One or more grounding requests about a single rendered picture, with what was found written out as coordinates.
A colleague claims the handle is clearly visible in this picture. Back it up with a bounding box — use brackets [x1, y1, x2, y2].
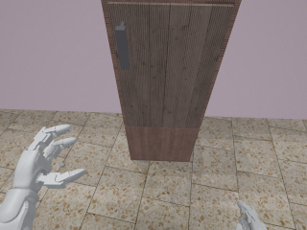
[115, 20, 130, 70]

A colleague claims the robot left forearm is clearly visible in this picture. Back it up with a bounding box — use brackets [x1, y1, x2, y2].
[0, 187, 39, 230]

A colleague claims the cupboard door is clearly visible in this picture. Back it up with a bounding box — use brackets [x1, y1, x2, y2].
[107, 1, 234, 129]

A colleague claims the left robot hand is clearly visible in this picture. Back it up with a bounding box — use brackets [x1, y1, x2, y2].
[12, 124, 86, 193]

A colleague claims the right robot hand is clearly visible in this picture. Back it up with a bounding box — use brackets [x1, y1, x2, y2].
[236, 200, 268, 230]

